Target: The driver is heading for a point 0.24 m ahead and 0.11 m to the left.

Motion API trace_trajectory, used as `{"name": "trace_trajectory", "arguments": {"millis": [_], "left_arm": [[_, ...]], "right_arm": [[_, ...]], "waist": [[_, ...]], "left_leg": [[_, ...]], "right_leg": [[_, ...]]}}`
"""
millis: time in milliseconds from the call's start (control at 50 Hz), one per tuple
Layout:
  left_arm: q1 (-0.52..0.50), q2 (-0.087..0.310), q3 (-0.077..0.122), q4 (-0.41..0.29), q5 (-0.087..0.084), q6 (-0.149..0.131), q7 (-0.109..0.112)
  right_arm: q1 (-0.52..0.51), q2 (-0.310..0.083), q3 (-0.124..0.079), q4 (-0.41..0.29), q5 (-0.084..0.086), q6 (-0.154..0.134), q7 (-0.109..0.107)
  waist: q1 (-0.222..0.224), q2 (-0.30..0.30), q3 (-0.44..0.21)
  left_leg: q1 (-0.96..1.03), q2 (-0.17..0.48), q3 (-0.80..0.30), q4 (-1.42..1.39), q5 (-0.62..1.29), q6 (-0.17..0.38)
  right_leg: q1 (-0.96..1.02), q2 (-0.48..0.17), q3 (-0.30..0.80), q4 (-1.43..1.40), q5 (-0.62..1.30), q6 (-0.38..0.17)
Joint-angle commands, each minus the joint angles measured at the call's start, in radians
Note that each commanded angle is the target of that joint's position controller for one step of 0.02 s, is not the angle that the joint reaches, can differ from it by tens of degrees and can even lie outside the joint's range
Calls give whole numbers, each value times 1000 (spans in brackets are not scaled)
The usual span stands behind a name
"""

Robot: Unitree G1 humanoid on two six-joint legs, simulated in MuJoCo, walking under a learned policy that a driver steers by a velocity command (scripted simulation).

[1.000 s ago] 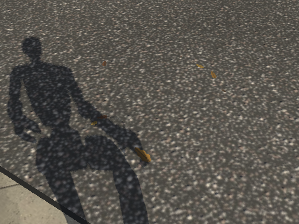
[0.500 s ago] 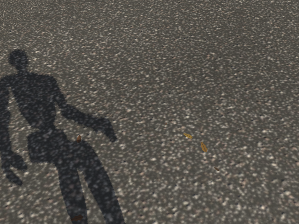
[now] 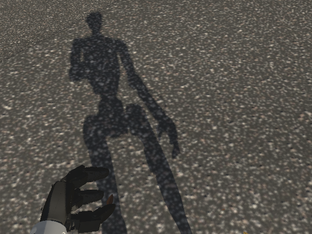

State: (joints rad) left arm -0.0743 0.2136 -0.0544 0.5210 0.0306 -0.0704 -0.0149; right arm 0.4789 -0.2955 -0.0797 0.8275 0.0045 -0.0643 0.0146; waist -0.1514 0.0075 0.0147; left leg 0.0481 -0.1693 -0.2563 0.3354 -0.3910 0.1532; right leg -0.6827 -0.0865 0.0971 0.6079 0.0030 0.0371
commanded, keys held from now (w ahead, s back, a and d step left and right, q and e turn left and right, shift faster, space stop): w+q+shift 0.04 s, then shift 0.96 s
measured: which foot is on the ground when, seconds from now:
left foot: down 0.00-0.06, up 0.08-0.42, down 0.44-1.00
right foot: up 0.00-0.04, down 0.06-0.44, up 0.46-0.72, down 0.74-1.00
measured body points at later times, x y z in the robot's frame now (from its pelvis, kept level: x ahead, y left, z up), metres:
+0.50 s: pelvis +0.33 -0.03 -0.01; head +0.36 +0.00 +0.44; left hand +0.24 +0.23 -0.15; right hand +0.60 -0.17 -0.09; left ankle +0.42 +0.07 -0.73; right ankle +0.24 -0.18 -0.69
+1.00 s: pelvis +0.38 -0.05 +0.01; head +0.38 -0.05 +0.46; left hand +0.40 +0.21 -0.12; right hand +0.50 -0.28 -0.13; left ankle +0.42 +0.07 -0.73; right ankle +0.40 -0.15 -0.73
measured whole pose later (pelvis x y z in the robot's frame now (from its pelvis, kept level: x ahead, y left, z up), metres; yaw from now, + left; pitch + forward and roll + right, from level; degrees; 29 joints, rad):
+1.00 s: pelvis +0.38 -0.05 +0.01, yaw +15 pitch -1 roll +0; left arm 0.24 0.22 0.01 0.88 0.01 0.01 0.03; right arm 0.27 -0.22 -0.02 0.92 -0.02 0.00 -0.01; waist -0.02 0.00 0.01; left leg -0.28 -0.05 -0.06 0.42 -0.13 0.02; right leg -0.17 0.03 0.00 0.46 -0.27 -0.03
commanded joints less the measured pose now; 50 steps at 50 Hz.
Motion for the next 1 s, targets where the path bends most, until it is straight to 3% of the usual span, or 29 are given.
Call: {"name": "trace_trajectory", "arguments": {"millis": [20, 40, 60, 80, 100, 120, 140, 160, 180, 240, 320, 380, 420, 440, 460, 480, 500, 540, 560, 600, 680, 720, 740, 760, 780, 800, 860, 920, 1000], "left_arm": [[108, 169, 71, -14, -8, -17, 22], [285, 209, 94, 24, -9, -23, 34], [519, 272, 123, 72, 11, -28, 55], [623, 333, 136, 98, 56, -32, 67], [520, 376, 155, 94, 48, -29, 50], [401, 239, 133, 65, 36, -24, 40], [356, 147, 109, 78, 22, -25, 29], [363, 113, 98, 106, 24, -25, 22], [421, 111, 95, 148, 12, -33, 22], [441, 144, 104, 214, -12, -51, 16], [325, 188, 114, 211, -20, -40, 3], [374, 212, 119, 235, -34, -32, 1], [440, 224, 120, 258, -36, -18, 9], [504, 224, 119, 261, -30, -12, 13], [626, 145, 99, 243, -30, 0, 15], [669, 161, 97, 271, -43, 36, 26], [625, 182, 101, 271, -34, 56, 27], [506, 160, 94, 259, -20, 69, 29], [513, 145, 90, 265, -17, 80, 28], [528, 122, 87, 285, -18, 100, 30], [467, 86, 80, 293, -24, 123, 39], [454, 69, 76, 302, -11, 124, 40], [426, 94, 78, 291, 7, 117, 40], [391, 147, 84, 269, 17, 106, 43], [339, 169, 91, 271, 3, 99, 41], [285, 133, 81, 267, -4, 91, 39], [285, 123, 82, 283, -15, 75, 45], [331, 118, 88, 306, -19, 74, 46], [350, 113, 91, 336, -18, 73, 46]], "right_arm": [[-44, -210, -55, -60, -6, -16, -5], [-95, -239, -62, -72, -10, -20, -1], [-146, -187, -49, -94, -13, -31, 0], [-125, -7, -3, -135, -2, -35, -11], [-3, -48, 7, -173, 18, -25, -16], [-77, -101, 1, -130, -16, -2, -27], [-151, -102, 0, -130, -32, 9, -21], [-191, -83, 2, -139, -39, 16, -10], [-241, -66, 5, -162, -50, 26, 3], [-263, -30, 22, -200, -51, 46, 23], [-312, -13, 53, -217, -36, 43, 50], [-323, -42, 53, -203, -45, 43, 46], [-253, -72, 43, -166, -67, 22, 31], [-217, -114, 35, -158, -76, 8, 22], [-176, -157, 30, -177, -79, 7, 10], [-154, -97, 41, -173, -9, 14, -2], [-203, -68, 47, -176, 12, 22, -11], [-296, -21, 65, -160, -7, 32, -29], [-324, -15, 68, -154, -14, 36, -36], [-318, -22, 66, -133, -31, 36, -35], [-326, -25, 55, -101, -32, 44, -27], [-345, -20, 53, -94, -22, 61, -27], [-325, 1, 57, -86, -21, 66, -27], [-298, 16, 58, -81, -17, 71, -25], [-291, 17, 52, -72, -9, 80, -22], [-286, 15, 51, -57, -16, 80, -19], [-234, -2, 42, -9, -30, 63, -17], [-228, -9, 40, 26, -21, 53, -24], [-224, -8, 39, 66, -18, 56, -34]], "waist": [[127, 42, -95], [241, 33, -189], [348, 7, -295], [318, -239, -362], [208, -434, -468], [202, -221, -313], [202, -108, -193], [188, -57, -141], [199, -77, -101], [146, -127, -77], [105, -163, -82], [109, -118, -60], [93, -45, -84], [95, 30, -115], [127, 238, -260], [109, 195, -426], [124, 116, -372], [159, 70, -182], [186, 83, -142], [199, 82, -147], [193, 105, -143], [210, 88, -99], [202, 41, -52], [179, -40, -5], [148, -152, 42], [124, -149, 70], [119, -121, 37], [145, -39, 25], [153, -4, 15]], "left_leg": [[-198, 152, -151, 153, 838, 20], [-243, 129, -129, 362, 842, -5], [-365, 95, -73, 637, 699, -26], [-621, 11, 41, 953, -140, -46], [-769, 4, 97, 1123, -144, -64], [-810, 97, 127, 1127, -42, -70], [-785, 119, 156, 1083, 16, -88], [-771, 136, 162, 1039, 14, -101], [-779, 142, 152, 990, -16, -111], [-742, 122, 147, 812, -13, -129], [-387, 113, 250, 361, 354, -118], [-290, 125, 239, 264, 426, -89], [-178, 103, 241, 163, 455, -56], [-86, 186, 182, 151, 761, -34], [130, 514, -127, 233, 1393, 107], [156, 580, -216, 240, 1546, 205], [86, 529, -174, 195, 1365, 198], [-107, 435, -88, 99, 1096, 131], [-206, 399, -37, 64, 1033, 103], [-284, 364, 7, 34, 946, 82], [-362, 318, 19, -11, 488, 43], [-478, 277, 17, -28, 112, -12], [-551, 258, 9, -32, -44, -60], [-578, 216, 46, 7, -83, -100], [-410, 139, 142, 68, 41, -113], [-291, 140, 152, 103, 148, -117], [-237, 174, 122, 74, 245, -113], [-298, 193, 96, 37, 237, -109], [-286, 201, 87, 17, 252, -111]], "right_leg": [[485, 125, -84, -90, -53, -24], [682, 107, -74, -90, -107, -37], [912, -9, 0, -45, -236, -66], [1118, -314, 355, -91, -233, -112], [1132, -419, 819, -237, -138, -251], [989, -353, 650, -233, -78, -252], [839, -286, 438, -203, 135, -242], [753, -239, 312, -200, 305, -224], [710, -207, 230, -211, 442, -216], [628, -185, 110, -259, 614, -200], [380, -68, -118, -329, 456, -132], [409, -107, -102, -274, 403, -117], [448, -62, -133, -77, 388, -94], [408, -10, -175, 86, 198, -72], [245, 92, -218, 423, -525, -37], [264, 109, -82, 534, -671, -37], [238, 85, -47, 554, -646, -33], [235, 51, -49, 456, -577, -27], [299, 47, -56, 390, -549, -21], [400, 73, -81, 302, -510, -21], [508, 94, -102, 78, -378, -29], [612, 104, -114, -87, -245, -51], [631, 52, -45, -159, -249, -72], [573, -57, 81, -261, -369, -100], [334, -113, 150, -347, -517, -131], [238, -99, 146, -387, -572, -123], [301, -36, 74, -343, -450, -96], [414, -11, 40, -293, -341, -104], [447, -6, 29, -282, -286, -111]]}}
